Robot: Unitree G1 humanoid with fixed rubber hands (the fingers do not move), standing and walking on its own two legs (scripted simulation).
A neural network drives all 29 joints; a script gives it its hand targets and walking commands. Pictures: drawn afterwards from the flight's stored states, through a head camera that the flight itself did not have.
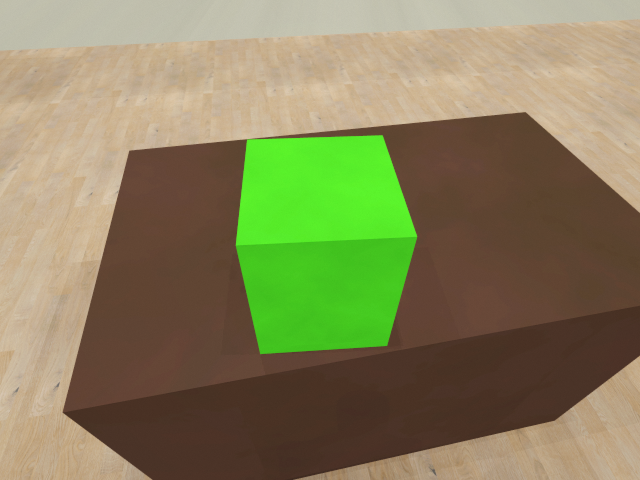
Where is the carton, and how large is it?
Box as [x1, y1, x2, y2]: [236, 135, 416, 353]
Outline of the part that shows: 382,135 247,140 236,238 236,248 260,353 378,346 387,344 416,239 416,234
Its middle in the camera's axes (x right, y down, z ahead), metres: +0.00 +0.01 +0.58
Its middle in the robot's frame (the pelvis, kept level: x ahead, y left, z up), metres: +0.45 +0.03 +0.04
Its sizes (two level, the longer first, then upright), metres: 0.210 0.200 0.250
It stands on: a pedestal, 0.69 m high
